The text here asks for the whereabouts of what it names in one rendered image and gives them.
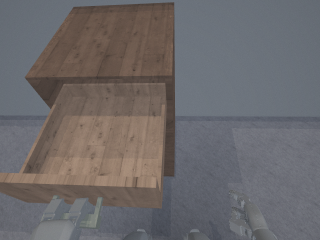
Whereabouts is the right robot shin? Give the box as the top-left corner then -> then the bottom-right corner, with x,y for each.
189,229 -> 199,233

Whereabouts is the cabinet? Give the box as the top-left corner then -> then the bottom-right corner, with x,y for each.
25,2 -> 175,177

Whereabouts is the drawer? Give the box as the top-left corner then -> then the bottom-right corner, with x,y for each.
0,83 -> 167,209

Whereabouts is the robot left hand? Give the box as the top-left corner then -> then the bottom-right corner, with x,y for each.
30,197 -> 95,240

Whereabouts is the handle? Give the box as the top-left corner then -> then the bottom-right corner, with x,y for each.
41,195 -> 104,229

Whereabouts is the robot right forearm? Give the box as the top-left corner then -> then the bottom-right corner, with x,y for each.
251,228 -> 278,240

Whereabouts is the robot right hand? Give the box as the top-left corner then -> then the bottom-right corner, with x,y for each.
229,189 -> 269,239

